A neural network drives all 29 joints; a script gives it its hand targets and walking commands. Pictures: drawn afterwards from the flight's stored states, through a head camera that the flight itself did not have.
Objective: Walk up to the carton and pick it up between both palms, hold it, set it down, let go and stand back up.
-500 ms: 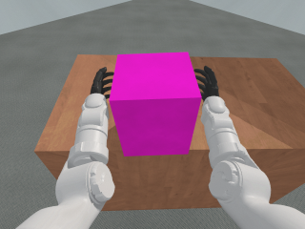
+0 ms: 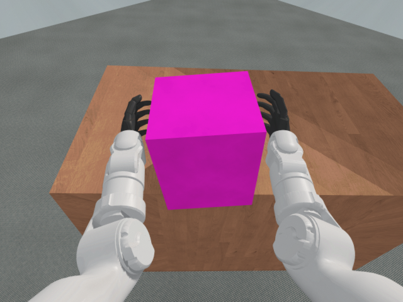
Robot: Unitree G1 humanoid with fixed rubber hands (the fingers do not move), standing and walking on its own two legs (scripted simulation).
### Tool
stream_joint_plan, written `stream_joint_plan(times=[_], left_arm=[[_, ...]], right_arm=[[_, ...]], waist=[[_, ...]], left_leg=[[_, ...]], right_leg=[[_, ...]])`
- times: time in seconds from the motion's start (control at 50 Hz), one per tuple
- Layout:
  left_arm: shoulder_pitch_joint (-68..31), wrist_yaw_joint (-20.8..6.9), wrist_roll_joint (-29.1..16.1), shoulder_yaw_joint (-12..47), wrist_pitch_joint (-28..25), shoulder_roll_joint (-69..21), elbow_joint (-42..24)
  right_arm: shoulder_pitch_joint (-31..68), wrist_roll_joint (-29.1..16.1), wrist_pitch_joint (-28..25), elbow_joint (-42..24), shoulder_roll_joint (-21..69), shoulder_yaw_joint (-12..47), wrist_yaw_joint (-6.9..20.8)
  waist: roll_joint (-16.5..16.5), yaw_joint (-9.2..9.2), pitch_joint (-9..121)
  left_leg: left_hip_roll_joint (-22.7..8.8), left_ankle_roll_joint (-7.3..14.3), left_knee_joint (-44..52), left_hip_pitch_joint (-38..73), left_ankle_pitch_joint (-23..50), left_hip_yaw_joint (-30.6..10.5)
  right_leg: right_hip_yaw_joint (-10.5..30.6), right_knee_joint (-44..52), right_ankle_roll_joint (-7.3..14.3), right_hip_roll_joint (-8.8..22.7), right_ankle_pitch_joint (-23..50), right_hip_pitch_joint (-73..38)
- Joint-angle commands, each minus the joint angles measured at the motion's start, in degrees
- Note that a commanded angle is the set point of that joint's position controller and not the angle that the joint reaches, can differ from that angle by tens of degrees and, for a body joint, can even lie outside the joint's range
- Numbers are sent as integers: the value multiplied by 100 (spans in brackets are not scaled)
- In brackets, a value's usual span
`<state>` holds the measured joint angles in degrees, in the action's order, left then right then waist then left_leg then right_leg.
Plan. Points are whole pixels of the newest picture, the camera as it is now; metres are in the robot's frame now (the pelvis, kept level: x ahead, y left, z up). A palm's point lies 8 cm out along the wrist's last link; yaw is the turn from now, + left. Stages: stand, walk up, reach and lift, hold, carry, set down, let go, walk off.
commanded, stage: set down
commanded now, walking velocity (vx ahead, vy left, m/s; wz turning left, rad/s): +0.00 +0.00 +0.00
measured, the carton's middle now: (205, 143) +0.45 +0.04 +0.05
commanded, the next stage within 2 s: none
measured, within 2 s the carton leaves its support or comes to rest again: rests again in 0.24 s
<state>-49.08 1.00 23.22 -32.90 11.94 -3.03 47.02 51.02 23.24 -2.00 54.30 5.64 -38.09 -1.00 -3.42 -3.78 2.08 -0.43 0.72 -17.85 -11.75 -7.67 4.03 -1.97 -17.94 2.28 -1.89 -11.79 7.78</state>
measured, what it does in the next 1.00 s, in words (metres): stands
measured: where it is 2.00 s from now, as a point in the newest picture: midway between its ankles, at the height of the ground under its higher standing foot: outside the picture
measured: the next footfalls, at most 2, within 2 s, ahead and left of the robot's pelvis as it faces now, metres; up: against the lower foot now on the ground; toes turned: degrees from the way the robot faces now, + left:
none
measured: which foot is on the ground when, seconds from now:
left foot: down 0.00-1.00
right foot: down 0.00-1.00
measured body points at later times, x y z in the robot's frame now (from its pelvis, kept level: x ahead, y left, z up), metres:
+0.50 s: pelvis +0.00 +0.01 +0.00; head +0.00 +0.03 +0.45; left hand +0.41 +0.19 +0.11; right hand +0.43 -0.11 +0.13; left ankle +0.02 +0.11 -0.75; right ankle -0.03 -0.09 -0.75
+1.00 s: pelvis +0.00 +0.00 +0.00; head +0.02 +0.03 +0.45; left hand +0.42 +0.18 +0.11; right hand +0.42 -0.13 +0.12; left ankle +0.02 +0.11 -0.75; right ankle -0.03 -0.09 -0.75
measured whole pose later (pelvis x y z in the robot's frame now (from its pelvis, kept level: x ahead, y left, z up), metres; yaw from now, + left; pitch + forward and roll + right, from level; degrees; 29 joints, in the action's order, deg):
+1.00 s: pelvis +0.00 +0.00 +0.00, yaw -2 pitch +1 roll +0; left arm -48.2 -0.6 29.6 -37.8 7.9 -8.2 41.3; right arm 46.7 28.1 -3.6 46.0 8.6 -41.1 2.6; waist -3.5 -3.8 -1.6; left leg -0.7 1.1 -16.5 -10.3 -7.2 6.5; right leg -2.1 -17.6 2.0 -1.4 -11.3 7.5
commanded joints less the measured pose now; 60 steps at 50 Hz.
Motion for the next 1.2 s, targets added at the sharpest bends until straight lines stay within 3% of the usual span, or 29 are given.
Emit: stream_joint_plan(times=[0.0, 0.2, 0.52, 0.98, 1.18], left_arm=[[-3416, -366, -88, 1223, -267, -2127, -340], [-3168, -348, 115, 954, -345, -2067, -267], [-2702, -401, 375, 750, -351, -2079, -352], [-2062, -511, 643, 511, -415, -2053, -400], [-1942, -575, 697, 403, -446, -1976, -407]], right_arm=[[3393, 113, -242, -78, 2231, 1225, 860], [3254, 288, -265, -189, 2221, 1116, 935], [2767, 493, -223, -260, 2159, 923, 963], [2275, 603, -185, -725, 2228, 1120, 1011], [2021, 639, -91, -726, 2209, 1141, 985]], waist=[[437, 13, 2623], [274, -99, 2419], [287, -50, 1999], [185, -241, 1739], [179, -224, 1587]], left_leg=[[-91, -224, -200, 1650, 2041, 341], [-89, -125, -97, 1493, 1817, 397], [-86, -97, -92, 1659, 1947, 419], [-18, 79, -33, 1379, 1860, 493], [9, 127, -12, 1301, 1789, 495]], right_leg=[[-346, 63, -602, 143, 1864, -250], [-344, 102, -627, 155, 1637, -300], [-375, 199, -616, 125, 1388, -110], [-320, 174, -644, 148, 1459, -229], [-304, 180, -644, 148, 1407, -167]])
